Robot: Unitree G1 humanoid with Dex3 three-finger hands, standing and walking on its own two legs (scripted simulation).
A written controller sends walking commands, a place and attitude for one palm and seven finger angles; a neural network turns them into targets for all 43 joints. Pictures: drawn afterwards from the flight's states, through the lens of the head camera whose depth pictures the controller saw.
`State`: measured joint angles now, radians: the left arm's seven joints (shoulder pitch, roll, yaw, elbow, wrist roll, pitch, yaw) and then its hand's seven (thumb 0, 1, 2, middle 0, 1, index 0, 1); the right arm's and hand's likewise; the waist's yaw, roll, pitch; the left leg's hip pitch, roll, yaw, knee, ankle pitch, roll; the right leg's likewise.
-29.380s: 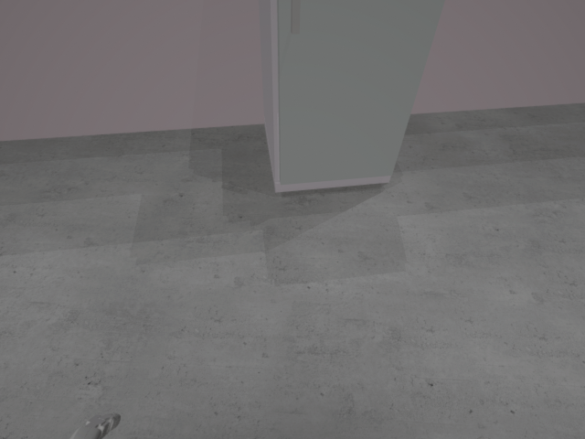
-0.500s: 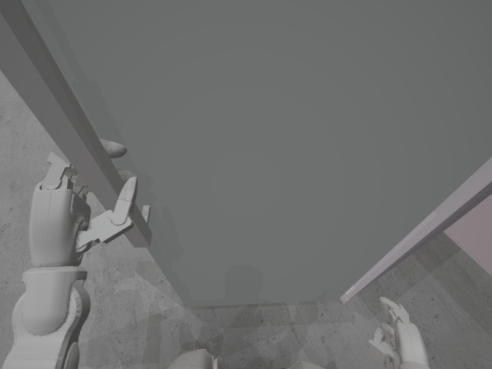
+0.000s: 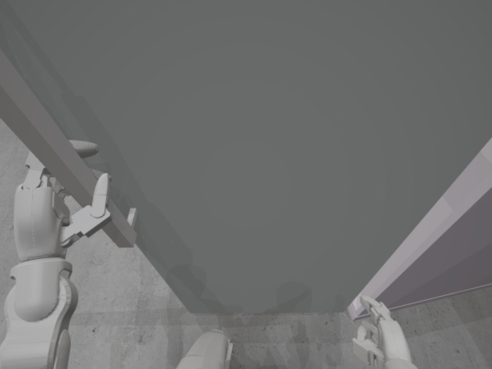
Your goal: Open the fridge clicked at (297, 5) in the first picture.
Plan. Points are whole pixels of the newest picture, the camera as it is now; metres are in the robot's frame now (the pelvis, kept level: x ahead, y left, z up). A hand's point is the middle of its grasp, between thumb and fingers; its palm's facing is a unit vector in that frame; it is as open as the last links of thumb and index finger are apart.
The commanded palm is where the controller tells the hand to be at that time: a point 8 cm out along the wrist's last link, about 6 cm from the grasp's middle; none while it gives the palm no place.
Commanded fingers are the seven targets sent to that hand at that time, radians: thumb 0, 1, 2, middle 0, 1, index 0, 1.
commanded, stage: stop walking and hold the door back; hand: left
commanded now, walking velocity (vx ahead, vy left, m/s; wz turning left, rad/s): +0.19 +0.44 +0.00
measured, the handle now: (71, 148) +0.31 +0.23 +0.23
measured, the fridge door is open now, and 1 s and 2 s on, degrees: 78 71 77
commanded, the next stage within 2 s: loosen the grip on the handle in 1.30 s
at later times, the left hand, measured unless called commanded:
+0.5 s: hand (100, 188) +0.29 +0.21 +0.18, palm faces +0.24 -0.95 -0.17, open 5.9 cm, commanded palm +0.27 +0.27 +0.15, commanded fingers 0.00 0.90 0.90 -0.45 -1.40 -0.45 -1.40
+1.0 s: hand (110, 166) +0.33 +0.21 +0.18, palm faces +0.27 -0.95 -0.17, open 5.9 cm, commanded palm +0.28 +0.27 +0.15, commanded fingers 0.00 0.90 0.90 -0.45 -1.40 -0.45 -1.40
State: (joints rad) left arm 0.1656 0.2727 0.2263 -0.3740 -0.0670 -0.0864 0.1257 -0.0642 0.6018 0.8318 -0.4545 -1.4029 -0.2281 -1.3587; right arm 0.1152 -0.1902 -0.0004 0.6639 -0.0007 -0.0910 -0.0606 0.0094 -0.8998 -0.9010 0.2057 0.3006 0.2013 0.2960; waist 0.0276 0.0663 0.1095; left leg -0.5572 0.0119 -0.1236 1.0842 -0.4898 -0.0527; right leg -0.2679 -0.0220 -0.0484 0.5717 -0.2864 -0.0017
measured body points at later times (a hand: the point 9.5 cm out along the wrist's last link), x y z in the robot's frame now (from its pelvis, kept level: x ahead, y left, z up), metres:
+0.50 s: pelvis -0.14 +0.01 +0.01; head -0.10 +0.01 +0.46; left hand +0.28 +0.26 +0.19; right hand +0.01 -0.26 -0.09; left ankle -0.14 +0.11 -0.73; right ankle -0.03 -0.12 -0.70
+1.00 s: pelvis -0.13 -0.01 +0.00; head -0.08 -0.01 +0.45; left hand +0.31 +0.26 +0.19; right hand -0.02 -0.29 -0.11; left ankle -0.10 +0.11 -0.70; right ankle -0.11 -0.14 -0.73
